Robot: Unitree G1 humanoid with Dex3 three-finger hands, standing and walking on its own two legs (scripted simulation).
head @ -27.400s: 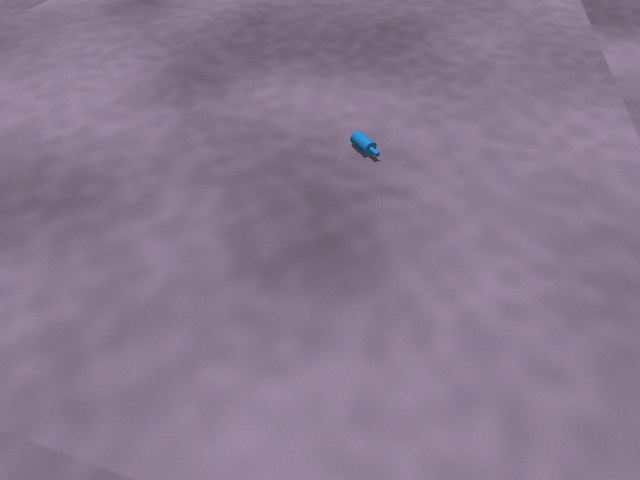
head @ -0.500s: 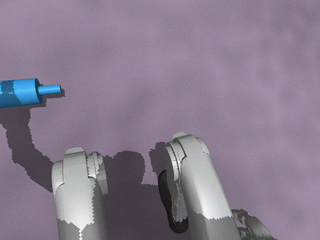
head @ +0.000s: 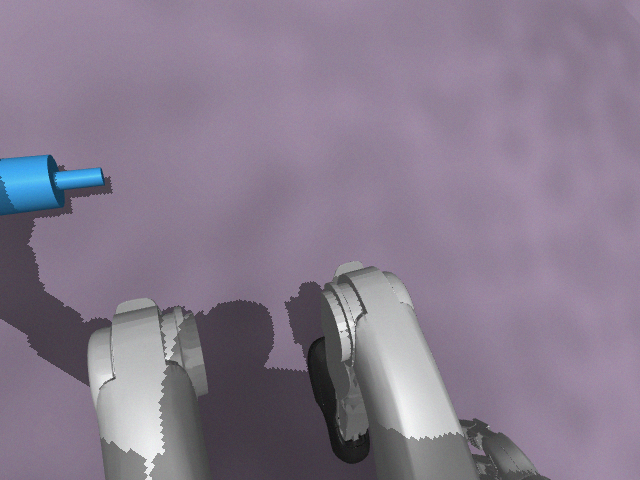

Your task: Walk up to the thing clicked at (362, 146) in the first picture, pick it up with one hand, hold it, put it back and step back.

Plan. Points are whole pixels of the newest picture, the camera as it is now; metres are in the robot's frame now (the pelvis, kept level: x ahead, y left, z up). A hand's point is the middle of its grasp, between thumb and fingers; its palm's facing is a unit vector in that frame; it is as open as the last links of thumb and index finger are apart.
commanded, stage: rise first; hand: left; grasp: from above
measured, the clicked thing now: (27, 184) +0.49 +0.32 -0.28
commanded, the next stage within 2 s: approach in 0.66 s
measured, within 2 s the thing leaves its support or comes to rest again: neither
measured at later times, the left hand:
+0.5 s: hand out of the picture +0.43 +0.39 -0.17, palm faces -0.45 -0.11 -0.89, open 14.1 cm
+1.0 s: hand out of the picture +0.45 +0.35 -0.17, palm faces -0.45 -0.08 -0.89, open 14.0 cm
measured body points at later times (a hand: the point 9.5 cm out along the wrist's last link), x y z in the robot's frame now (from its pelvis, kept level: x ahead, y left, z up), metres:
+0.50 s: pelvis +0.00 +0.00 +0.00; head +0.24 +0.12 +0.36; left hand +0.45 +0.39 -0.12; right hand +0.07 -0.26 -0.08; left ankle +0.07 +0.13 -0.29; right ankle +0.10 -0.13 -0.28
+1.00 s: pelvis +0.00 +0.00 +0.00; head +0.24 +0.12 +0.36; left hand +0.47 +0.36 -0.12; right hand +0.06 -0.26 -0.08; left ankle +0.07 +0.13 -0.29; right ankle +0.10 -0.13 -0.28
